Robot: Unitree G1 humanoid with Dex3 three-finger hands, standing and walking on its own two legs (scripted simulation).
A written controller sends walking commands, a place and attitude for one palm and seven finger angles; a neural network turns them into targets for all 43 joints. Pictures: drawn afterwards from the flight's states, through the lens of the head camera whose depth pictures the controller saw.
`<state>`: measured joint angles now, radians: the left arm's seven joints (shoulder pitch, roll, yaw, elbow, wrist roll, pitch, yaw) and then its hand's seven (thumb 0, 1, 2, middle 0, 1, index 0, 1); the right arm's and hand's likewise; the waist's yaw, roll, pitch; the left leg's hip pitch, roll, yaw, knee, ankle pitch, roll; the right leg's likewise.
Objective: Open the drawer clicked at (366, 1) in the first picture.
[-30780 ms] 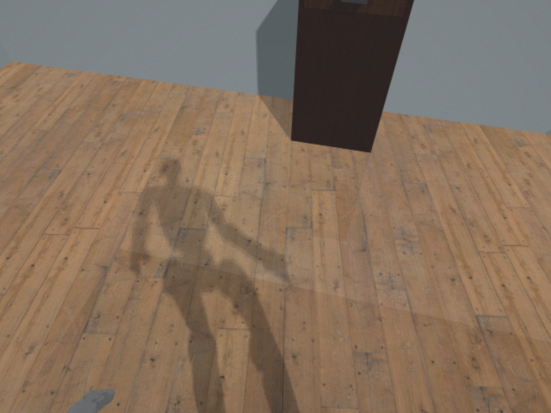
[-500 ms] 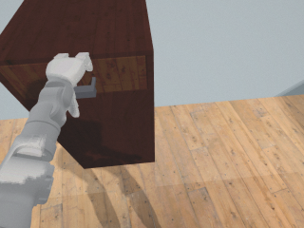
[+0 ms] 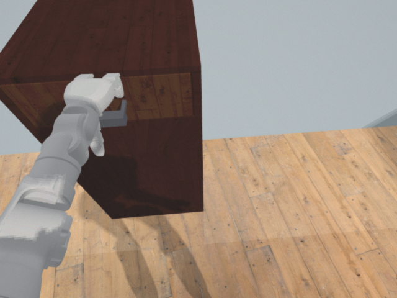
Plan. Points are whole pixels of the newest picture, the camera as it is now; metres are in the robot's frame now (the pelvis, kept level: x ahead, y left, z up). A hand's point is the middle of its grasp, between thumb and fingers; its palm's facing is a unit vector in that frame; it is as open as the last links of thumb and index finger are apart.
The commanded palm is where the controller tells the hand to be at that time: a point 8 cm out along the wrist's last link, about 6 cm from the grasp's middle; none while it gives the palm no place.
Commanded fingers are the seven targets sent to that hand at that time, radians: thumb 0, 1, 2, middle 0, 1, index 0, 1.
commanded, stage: re-aim the fingers above the handle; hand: left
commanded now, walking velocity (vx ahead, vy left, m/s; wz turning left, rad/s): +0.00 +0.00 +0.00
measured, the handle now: (104, 112) +0.52 +0.24 +0.05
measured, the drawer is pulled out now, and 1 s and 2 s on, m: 0.00 0.00 0.00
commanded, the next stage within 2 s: lower the fingers behind the handle in 0.38 s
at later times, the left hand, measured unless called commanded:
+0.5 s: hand (80, 114) +0.46 +0.26 +0.11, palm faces -0.10 +0.05 -0.99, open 13.7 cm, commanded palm +0.45 +0.24 +0.16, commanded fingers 0.00 -0.50 0.30 -0.30 -1.20 -0.30 -1.20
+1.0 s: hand (104, 109) +0.48 +0.22 +0.09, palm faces +0.01 +0.03 -1.00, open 13.6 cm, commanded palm +0.45 +0.24 +0.13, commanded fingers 0.00 -0.50 0.30 -0.30 -1.20 -0.30 -1.20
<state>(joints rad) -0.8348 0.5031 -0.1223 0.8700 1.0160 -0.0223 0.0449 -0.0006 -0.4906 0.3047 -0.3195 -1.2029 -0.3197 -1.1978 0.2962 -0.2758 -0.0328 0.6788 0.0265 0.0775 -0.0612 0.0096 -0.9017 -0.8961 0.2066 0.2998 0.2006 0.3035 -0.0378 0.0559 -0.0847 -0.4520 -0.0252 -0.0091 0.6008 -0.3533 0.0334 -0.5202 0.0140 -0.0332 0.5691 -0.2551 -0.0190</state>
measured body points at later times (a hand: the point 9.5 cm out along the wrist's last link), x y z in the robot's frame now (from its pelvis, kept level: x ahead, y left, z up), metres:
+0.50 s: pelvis +0.00 +0.00 +0.00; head +0.05 -0.03 +0.45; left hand +0.46 +0.25 +0.16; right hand +0.05 -0.27 -0.13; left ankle -0.04 +0.10 -0.73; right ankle +0.01 -0.11 -0.73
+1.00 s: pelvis -0.01 +0.01 -0.01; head +0.06 -0.02 +0.44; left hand +0.48 +0.21 +0.15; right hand +0.03 -0.25 -0.15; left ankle -0.04 +0.10 -0.73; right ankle +0.01 -0.11 -0.73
